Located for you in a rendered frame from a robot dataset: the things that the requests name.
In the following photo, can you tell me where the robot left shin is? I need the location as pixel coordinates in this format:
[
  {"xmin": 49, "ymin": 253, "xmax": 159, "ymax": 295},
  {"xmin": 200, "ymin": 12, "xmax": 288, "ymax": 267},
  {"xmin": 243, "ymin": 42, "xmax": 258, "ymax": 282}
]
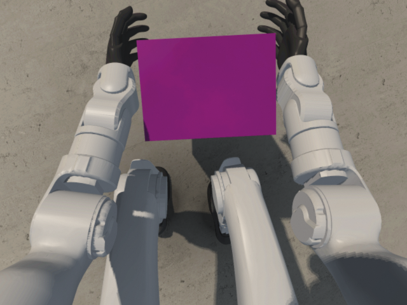
[{"xmin": 114, "ymin": 159, "xmax": 163, "ymax": 223}]

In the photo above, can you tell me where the carton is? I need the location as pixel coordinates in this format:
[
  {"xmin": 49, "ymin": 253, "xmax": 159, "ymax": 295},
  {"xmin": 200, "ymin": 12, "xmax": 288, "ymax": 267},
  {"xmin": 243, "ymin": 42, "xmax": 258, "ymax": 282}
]
[{"xmin": 136, "ymin": 33, "xmax": 276, "ymax": 141}]

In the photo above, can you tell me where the robot right upper arm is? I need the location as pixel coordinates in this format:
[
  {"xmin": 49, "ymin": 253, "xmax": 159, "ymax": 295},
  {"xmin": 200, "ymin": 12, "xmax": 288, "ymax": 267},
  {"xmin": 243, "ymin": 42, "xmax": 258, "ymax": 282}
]
[{"xmin": 290, "ymin": 185, "xmax": 407, "ymax": 305}]

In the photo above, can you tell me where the robot left hand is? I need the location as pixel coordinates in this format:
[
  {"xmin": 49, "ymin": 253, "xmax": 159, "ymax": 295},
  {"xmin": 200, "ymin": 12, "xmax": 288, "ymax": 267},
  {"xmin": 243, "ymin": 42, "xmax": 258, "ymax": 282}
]
[{"xmin": 106, "ymin": 6, "xmax": 149, "ymax": 67}]

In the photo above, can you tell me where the robot right forearm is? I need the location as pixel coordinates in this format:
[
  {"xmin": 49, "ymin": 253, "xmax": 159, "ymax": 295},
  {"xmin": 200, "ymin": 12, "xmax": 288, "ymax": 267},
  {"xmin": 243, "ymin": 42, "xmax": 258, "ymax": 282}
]
[{"xmin": 276, "ymin": 55, "xmax": 382, "ymax": 230}]

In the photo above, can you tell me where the robot left upper arm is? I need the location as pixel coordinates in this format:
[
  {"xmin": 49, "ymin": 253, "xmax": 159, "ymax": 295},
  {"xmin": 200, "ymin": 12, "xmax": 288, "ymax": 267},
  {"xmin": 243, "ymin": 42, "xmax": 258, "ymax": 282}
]
[{"xmin": 0, "ymin": 189, "xmax": 118, "ymax": 305}]

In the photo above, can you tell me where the robot right hand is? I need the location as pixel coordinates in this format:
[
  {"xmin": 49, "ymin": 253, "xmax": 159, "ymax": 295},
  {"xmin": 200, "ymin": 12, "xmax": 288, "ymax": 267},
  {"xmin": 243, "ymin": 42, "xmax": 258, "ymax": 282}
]
[{"xmin": 258, "ymin": 0, "xmax": 308, "ymax": 70}]

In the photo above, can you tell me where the left robot thigh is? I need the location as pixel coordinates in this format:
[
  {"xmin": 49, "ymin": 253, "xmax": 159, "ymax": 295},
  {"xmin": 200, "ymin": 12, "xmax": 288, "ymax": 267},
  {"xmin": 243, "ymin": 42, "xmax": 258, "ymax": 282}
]
[{"xmin": 100, "ymin": 169, "xmax": 168, "ymax": 305}]

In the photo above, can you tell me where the robot left forearm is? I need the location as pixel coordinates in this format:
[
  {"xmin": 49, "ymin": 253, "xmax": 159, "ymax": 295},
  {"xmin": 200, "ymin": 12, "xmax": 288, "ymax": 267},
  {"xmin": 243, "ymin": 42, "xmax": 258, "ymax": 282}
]
[{"xmin": 30, "ymin": 62, "xmax": 139, "ymax": 244}]

